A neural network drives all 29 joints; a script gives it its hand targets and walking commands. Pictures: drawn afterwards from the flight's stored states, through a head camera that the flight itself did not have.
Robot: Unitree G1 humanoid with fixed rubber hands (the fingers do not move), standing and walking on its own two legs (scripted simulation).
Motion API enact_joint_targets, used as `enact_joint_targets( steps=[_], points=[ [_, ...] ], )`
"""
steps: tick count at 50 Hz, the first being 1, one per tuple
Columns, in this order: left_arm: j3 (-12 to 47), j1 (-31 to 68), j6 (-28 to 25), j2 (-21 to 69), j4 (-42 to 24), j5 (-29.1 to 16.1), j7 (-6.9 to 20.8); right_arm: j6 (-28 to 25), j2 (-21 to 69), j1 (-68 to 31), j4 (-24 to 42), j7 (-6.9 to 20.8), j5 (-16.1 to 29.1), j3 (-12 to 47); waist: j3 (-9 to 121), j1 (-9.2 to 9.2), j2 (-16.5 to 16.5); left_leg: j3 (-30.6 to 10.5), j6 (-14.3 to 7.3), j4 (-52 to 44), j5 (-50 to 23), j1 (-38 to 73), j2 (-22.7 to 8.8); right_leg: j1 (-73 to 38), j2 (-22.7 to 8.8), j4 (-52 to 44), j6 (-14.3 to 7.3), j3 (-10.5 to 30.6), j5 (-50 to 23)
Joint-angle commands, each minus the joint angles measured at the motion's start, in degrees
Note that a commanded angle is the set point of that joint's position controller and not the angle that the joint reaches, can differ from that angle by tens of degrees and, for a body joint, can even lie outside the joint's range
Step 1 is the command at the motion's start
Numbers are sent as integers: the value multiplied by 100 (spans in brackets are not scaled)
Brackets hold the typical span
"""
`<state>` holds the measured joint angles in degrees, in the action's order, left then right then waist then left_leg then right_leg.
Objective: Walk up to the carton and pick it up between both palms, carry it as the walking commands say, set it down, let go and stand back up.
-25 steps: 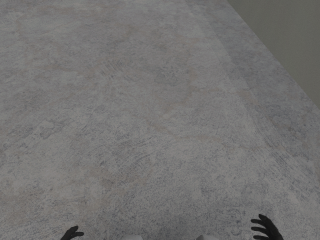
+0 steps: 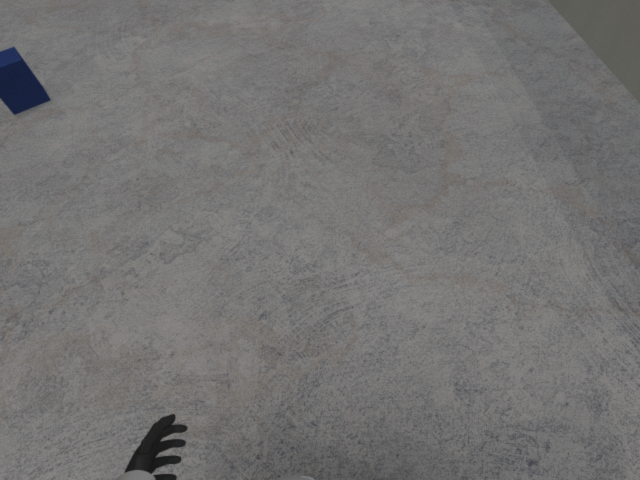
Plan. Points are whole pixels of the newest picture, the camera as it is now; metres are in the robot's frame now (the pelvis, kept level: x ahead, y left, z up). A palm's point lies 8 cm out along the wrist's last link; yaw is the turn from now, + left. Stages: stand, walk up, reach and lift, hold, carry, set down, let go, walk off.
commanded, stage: walk up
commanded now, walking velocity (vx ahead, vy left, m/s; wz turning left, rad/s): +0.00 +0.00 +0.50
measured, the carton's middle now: (14, 81) +2.18 +1.82 -0.64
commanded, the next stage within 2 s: none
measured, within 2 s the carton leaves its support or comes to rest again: neither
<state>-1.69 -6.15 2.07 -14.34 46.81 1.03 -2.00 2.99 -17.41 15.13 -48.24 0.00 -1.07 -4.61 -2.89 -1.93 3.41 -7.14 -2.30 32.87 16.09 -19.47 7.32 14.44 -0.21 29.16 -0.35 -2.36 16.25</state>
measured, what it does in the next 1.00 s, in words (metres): walks ahead, turning left: left foot, then right foot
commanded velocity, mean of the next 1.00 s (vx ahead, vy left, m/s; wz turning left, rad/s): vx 0.41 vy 0.01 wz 0.47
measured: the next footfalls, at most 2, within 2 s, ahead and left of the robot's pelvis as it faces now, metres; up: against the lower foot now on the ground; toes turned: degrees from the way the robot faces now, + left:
left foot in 0.48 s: +0.02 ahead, +0.20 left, +0.00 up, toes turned +20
right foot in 0.94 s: +0.49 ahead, +0.20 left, +0.00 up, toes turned +19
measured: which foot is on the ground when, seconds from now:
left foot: up 0.00-0.46, down 0.48-0.94, up 0.96-1.00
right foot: down 0.00-0.48, up 0.50-0.92, down 0.94-1.00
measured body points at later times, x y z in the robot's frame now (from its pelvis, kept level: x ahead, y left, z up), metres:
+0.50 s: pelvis +0.03 +0.08 -0.01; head +0.04 +0.12 +0.44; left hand -0.05 +0.35 -0.16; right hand +0.26 -0.11 -0.10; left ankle -0.02 +0.18 -0.74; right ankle -0.02 -0.10 -0.73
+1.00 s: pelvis +0.29 +0.22 -0.03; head +0.32 +0.25 +0.42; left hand +0.38 +0.51 -0.13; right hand +0.30 -0.04 -0.16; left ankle +0.02 +0.19 -0.67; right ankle +0.45 +0.19 -0.74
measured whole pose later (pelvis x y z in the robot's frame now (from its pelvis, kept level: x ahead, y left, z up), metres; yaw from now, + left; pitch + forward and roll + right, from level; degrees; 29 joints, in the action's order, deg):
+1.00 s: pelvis +0.29 +0.22 -0.03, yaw +28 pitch +3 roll -3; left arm -2.3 0.2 -3.4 -11.5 47.7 1.8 1.5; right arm -3.9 -11.5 29.9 -60.6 -1.2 0.0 -1.9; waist -1.8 -5.6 2.0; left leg -5.6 -3.5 51.9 28.4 -1.4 2.4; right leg 30.9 -1.3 34.4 -3.0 -10.3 4.7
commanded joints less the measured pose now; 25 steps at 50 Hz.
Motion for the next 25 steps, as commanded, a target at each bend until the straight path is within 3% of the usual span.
enact_joint_targets(
  steps=[1, 2, 5, 10, 11, 12, 13, 14, 15, 17, 19, 20, 21, 22, 23, 24, 25],
  points=[
    [-203, 62, -55, -723, -296, 32, -21, -37, -421, -120, 390, 79, -49, -187, 83, -69, -907, 402, 512, 3278, 1001, -1326, -592, -580, -2031, -1344, -802, 909, -1297],
    [-168, 18, -77, -667, -288, 11, -30, 5, -375, 5, 341, 114, -65, -170, -52, -55, -1179, 533, 566, 3425, 922, -1357, -604, -376, -1924, -1390, -756, 793, -1411],
    [-148, -151, -127, -675, -195, 9, -56, 51, -403, -242, 466, 247, -23, -161, -40, 102, -1359, 675, 701, 3807, 604, -1334, -675, -167, -1826, -1438, -667, 529, -1548],
    [-247, -694, -162, -780, -37, 2, 14, 5, -213, -619, 580, 284, -16, -21, 228, 301, -1346, 912, 707, 2529, 554, -1473, -828, -1167, -1651, -981, -452, -17, -2347],
    [-268, -815, -169, -785, 4, 0, 35, -20, -157, -665, 576, 296, 4, 9, 308, 354, -1477, 979, 684, 2176, 584, -1335, -835, -1271, -1656, -859, -441, -102, -2571],
    [-304, -1020, -233, -834, 170, 68, 61, -36, -155, -834, 510, 321, -31, -7, 429, 427, -1480, 1016, 598, 1915, 829, -1212, -826, -1364, -1732, -879, -505, -60, -2201],
    [-499, -1753, -237, -1301, 369, 110, 37, -5, -196, -1221, 758, 541, -12, 65, 798, 771, -1403, 995, 524, 2277, 881, -1716, -919, -1813, -2335, -1664, -617, 999, 1451],
    [-458, -1413, -273, -1318, 289, 85, 43, -9, -211, -1594, 793, 598, 2, 66, 277, 776, -1470, 842, 541, 2421, 839, -2138, -1070, -1459, -2627, -2156, -584, 1387, 2524],
    [-464, -1119, -295, -1326, 179, 107, 36, -26, -163, -1668, 845, 615, 12, 87, -45, 673, -1427, 666, 510, 2141, 786, -2046, -1212, -1171, -2715, -2232, -558, 1315, 2481],
    [-459, -997, -435, -1162, 243, 180, 90, -186, 25, -1356, 668, 574, 7, 205, -36, 521, -1268, 704, 335, 1230, 682, -1420, -1311, -1007, -2541, -2161, -473, 852, 1937],
    [-434, -945, -498, -1143, 344, 194, 151, -299, 94, -971, 490, 504, -5, 277, 53, 306, -1294, 983, 249, 429, 850, -493, -1163, -719, -2199, -1919, -422, 205, 1499],
    [-412, -873, -490, -1139, 332, 159, 193, -364, 88, -735, 362, 469, -44, 298, 152, 141, -1142, 1212, 210, -96, 688, 21, -1021, -544, -2043, -1668, -392, -95, 1393],
    [-340, -873, -468, -1053, 311, 113, 232, -414, 13, -370, 161, 424, -83, 279, 382, -27, -774, 1427, 128, -611, 357, 766, -838, -330, -1776, -1101, -297, -486, 1157],
    [-247, -836, -474, -849, 230, 71, 290, -476, -322, 410, -232, 346, -110, 129, 816, -352, 78, 1314, -104, -778, 416, 2205, -693, 393, -1326, 143, -12, -909, 705],
    [-124, -626, -509, -523, 34, 10, 340, -548, -914, 1385, -504, 225, -143, -73, 977, -798, 1867, -992, -574, -1560, 1247, 3381, -1857, 1940, -714, 2566, 217, -1148, 1466],
    [-40, -244, -541, -454, -278, 106, 403, -591, -1385, 1707, -523, 118, -89, -152, 676, -798, 2347, -2838, -899, -2122, 1525, 3455, -2762, 3264, -240, 3731, 338, -527, 1884],
    [-65, 26, -538, -524, -349, 132, 433, -598, -1347, 1481, -482, 49, -53, -186, 270, -618, 1661, -2853, -1131, -2172, 997, 2980, -2901, 3405, -496, 3845, 344, 21, 1526]
  ],
)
